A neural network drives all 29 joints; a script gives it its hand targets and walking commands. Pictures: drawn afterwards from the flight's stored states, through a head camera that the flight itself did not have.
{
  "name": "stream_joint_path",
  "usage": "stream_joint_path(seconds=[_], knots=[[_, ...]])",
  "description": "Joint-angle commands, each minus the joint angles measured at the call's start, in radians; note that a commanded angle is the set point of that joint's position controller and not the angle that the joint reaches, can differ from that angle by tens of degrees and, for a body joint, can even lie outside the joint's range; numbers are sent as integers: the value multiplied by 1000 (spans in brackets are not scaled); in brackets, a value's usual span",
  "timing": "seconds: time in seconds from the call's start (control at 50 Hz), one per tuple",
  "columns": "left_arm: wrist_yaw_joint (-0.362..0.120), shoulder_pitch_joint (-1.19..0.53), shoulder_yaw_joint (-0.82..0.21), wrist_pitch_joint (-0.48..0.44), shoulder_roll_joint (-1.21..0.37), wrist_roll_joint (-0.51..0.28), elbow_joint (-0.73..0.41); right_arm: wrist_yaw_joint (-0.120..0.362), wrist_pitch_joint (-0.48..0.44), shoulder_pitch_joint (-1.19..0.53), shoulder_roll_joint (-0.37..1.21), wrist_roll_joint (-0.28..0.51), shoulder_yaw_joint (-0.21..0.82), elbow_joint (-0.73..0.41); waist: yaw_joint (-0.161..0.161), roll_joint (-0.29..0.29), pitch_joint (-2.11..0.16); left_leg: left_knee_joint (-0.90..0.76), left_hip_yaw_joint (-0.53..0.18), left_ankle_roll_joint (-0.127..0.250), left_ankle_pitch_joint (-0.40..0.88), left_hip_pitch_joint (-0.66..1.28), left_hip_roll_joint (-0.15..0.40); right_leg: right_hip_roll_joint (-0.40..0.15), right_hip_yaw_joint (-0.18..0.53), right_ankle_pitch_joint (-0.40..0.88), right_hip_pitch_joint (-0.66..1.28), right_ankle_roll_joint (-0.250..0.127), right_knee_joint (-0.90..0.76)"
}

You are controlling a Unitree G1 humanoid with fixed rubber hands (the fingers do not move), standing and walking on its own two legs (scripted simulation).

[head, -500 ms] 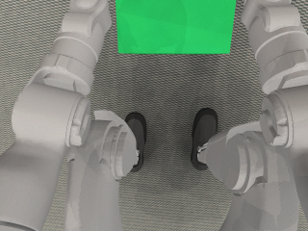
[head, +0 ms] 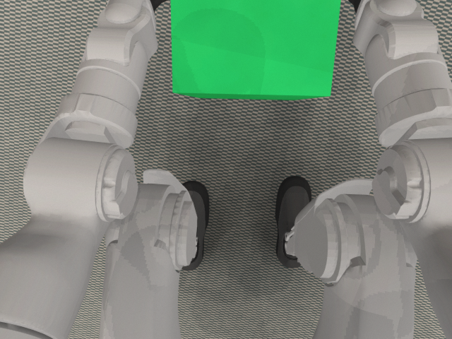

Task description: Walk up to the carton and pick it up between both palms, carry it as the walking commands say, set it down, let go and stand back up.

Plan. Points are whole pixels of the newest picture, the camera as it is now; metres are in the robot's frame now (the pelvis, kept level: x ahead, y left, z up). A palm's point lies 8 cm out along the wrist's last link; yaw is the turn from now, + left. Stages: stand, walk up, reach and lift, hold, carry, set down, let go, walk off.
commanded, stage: reach and lift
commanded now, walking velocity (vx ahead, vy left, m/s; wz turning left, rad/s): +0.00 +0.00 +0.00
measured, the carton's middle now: (251, 10) +0.55 -0.01 -0.23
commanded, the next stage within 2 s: none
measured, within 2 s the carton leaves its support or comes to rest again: leaves its support in 0.10 s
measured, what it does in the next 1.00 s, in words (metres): rises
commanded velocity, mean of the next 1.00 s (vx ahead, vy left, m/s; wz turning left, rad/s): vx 0.00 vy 0.00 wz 0.00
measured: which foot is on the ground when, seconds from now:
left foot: down 0.00-1.00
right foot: down 0.00-1.00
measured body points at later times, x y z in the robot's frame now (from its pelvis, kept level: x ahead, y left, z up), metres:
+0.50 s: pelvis +0.00 -0.01 +0.02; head +0.35 -0.02 +0.30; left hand +0.56 +0.12 -0.12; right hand +0.56 -0.16 -0.11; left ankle +0.10 +0.11 -0.31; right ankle +0.12 -0.12 -0.31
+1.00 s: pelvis +0.01 -0.01 +0.06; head +0.35 -0.02 +0.36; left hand +0.55 +0.12 -0.06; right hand +0.56 -0.16 -0.06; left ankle +0.10 +0.11 -0.31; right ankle +0.12 -0.12 -0.31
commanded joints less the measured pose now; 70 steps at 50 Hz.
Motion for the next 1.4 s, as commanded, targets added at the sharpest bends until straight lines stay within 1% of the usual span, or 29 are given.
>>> stream_joint_path(seconds=[0.0, 0.06, 0.12, 0.2, 0.24, 0.36, 0.52, 0.56, 0.72, 0.8, 0.92, 1.0, 1.2, 1.28, 1.38], knots=[[-260, -490, -268, -23, -1043, -77, -233, 253, -27, -366, 1020, 76, 204, -216, -54, -1, -1089, -180, -4, 5, 364, 424, -97, 122, -19, 393, 625, -10, -116], [-248, -517, -294, -26, -1063, -95, -285, 249, -28, -399, 1044, 103, 231, -273, -50, 6, -1220, -179, 0, 1, 427, 501, -101, 125, -29, 439, 652, -5, -112], [-231, -530, -297, -22, -1069, -86, -308, 249, -20, -436, 1068, 120, 254, -319, -33, 6, -1307, -186, 6, 1, 457, 562, -105, 130, -38, 448, 650, 3, -121], [-217, -530, -275, -2, -1069, -40, -307, 249, 2, -462, 1087, 109, 256, -342, -13, -4, -1330, -209, 22, 3, 407, 565, -107, 134, -45, 393, 638, 13, -150], [-217, -536, -262, 8, -1071, -20, -312, 245, 14, -461, 1092, 92, 250, -341, -10, -15, -1331, -219, 31, 4, 368, 533, -107, 136, -43, 370, 655, 15, -166], [-229, -576, -250, 41, -1083, 10, -346, 231, 50, -457, 1108, 37, 227, -339, -27, -34, -1370, -254, 44, 2, 287, 494, -107, 137, -44, 318, 699, 16, -207], [-232, -577, -253, 82, -1118, 50, -396, 229, 90, -473, 1155, 6, 235, -377, -10, -41, -1481, -301, 50, 0, 292, 545, -108, 146, -51, 307, 723, 21, -247], [-232, -567, -254, 90, -1128, 60, -403, 229, 100, -456, 1173, -8, 233, -380, -11, -44, -1491, -313, 50, 0, 298, 546, -110, 149, -52, 313, 727, 22, -261], [-245, -480, -228, 111, -1139, 113, -395, 235, 124, -359, 1207, -64, 198, -351, -7, -37, -1430, -358, 48, -5, 314, 509, -115, 156, -43, 332, 705, 22, -305], [-244, -470, -254, 110, -1146, 107, -427, 232, 125, -350, 1216, -65, 218, -385, -7, -37, -1489, -369, 47, -9, 349, 528, -119, 159, -37, 375, 743, 24, -313], [-231, -459, -325, 121, -1182, 74, -501, 219, 139, -332, 1255, -39, 287, -472, -9, -39, -1656, -394, 48, -16, 408, 602, -129, 164, -35, 441, 839, 33, -338], [-225, -422, -319, 136, -1204, 87, -488, 217, 156, -288, 1273, -54, 280, -466, -11, -37, -1627, -429, 47, -18, 390, 604, -133, 166, -36, 414, 826, 35, -373], [-226, -388, -235, 156, -1220, 153, -425, 229, 174, -262, 1269, -111, 206, -416, -12, -32, -1509, -512, 37, -18, 309, 609, -133, 165, -34, 313, 783, 32, -460], [-232, -375, -212, 164, -1230, 172, -412, 234, 182, -252, 1284, -127, 188, -406, -9, -35, -1511, -540, 38, -16, 291, 625, -133, 165, -34, 294, 800, 33, -490], [-238, -364, -209, 174, -1247, 177, -418, 236, 192, -239, 1312, -136, 187, -415, -8, -39, -1543, -570, 39, -15, 292, 654, -135, 168, -31, 295, 841, 36, -523]])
